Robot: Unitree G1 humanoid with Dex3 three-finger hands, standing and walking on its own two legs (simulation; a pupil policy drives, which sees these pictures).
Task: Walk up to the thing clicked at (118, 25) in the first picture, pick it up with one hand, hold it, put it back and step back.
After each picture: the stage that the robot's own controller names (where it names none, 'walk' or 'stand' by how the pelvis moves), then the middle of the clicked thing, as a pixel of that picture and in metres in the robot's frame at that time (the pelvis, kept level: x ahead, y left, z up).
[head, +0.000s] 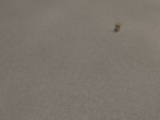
stand; (117, 27) +1.75 -0.52 -0.72
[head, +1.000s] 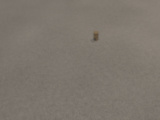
walk; (95, 36) +1.67 -0.08 -0.69
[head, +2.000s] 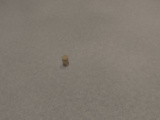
walk; (65, 61) +1.13 +0.23 -0.71
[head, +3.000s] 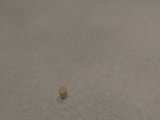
walk; (63, 93) +0.72 +0.22 -0.72
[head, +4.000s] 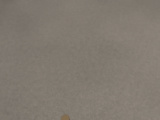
walk; out of the picture +0.48 +0.16 -0.71
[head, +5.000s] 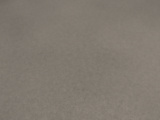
stand; out of the picture +0.36 +0.14 -0.72
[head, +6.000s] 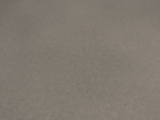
stand; out of the picture +0.36 +0.14 -0.72
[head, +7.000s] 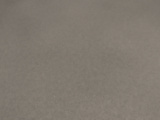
stand; out of the picture +0.38 +0.15 -0.73
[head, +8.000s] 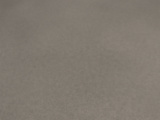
stand; out of the picture +0.37 +0.16 -0.73
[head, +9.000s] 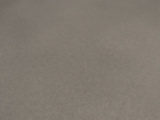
stand; out of the picture +0.35 +0.16 -0.73
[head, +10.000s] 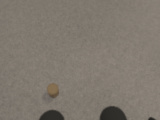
go down; (53, 90) +0.41 +0.13 -0.50
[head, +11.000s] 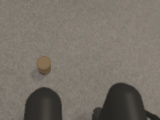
go down; (44, 66) +0.47 +0.15 -0.33
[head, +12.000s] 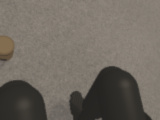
close in; (4, 49) +0.46 +0.17 -0.26
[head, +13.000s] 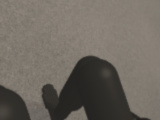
close; out of the picture +0.46 +0.20 -0.24
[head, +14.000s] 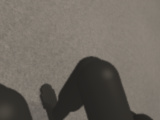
lift; out of the picture +0.44 +0.20 -0.24
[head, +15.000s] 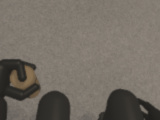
lift; (27, 83) +0.33 +0.20 -0.08
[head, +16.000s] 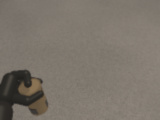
hold; (34, 97) +0.31 +0.17 +0.02
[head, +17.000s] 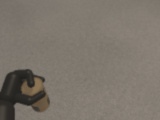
hold; (37, 95) +0.32 +0.16 -0.01
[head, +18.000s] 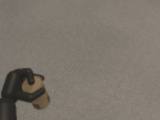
crouch; (37, 93) +0.34 +0.16 -0.04
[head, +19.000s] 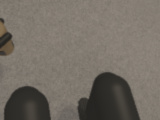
lower; out of the picture +0.49 +0.20 -0.12
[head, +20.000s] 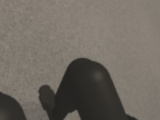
lower; out of the picture +0.46 +0.23 -0.25
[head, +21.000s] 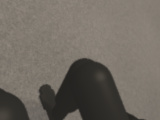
lower; out of the picture +0.46 +0.23 -0.25
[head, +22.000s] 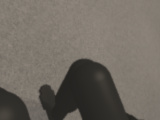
lower; out of the picture +0.46 +0.23 -0.26
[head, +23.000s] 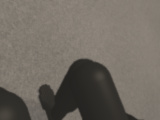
lower; out of the picture +0.46 +0.23 -0.26
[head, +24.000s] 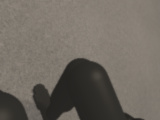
open; out of the picture +0.45 +0.21 -0.26
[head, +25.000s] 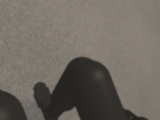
rise; out of the picture +0.44 +0.20 -0.25
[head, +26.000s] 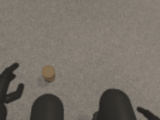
walk; (49, 74) +0.45 +0.13 -0.39
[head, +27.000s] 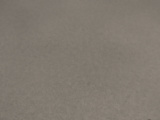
stand; out of the picture +0.37 +0.11 -0.66
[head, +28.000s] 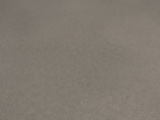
stand; out of the picture +0.38 +0.12 -0.67
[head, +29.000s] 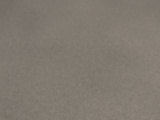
stand; out of the picture +0.38 +0.12 -0.69
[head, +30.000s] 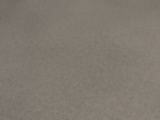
walk; out of the picture +0.39 +0.12 -0.72
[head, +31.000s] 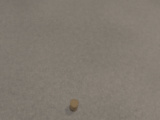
walk; (73, 105) +0.49 +0.00 -0.71
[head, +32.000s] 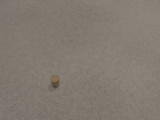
walk; (55, 81) +0.66 +0.19 -0.69
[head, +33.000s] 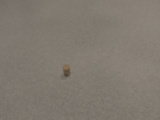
stand; (66, 70) +0.96 +0.21 -0.70
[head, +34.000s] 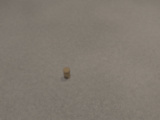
stand; (66, 73) +0.97 +0.16 -0.72
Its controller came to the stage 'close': yes
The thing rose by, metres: 0.70
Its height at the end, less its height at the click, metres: +0.00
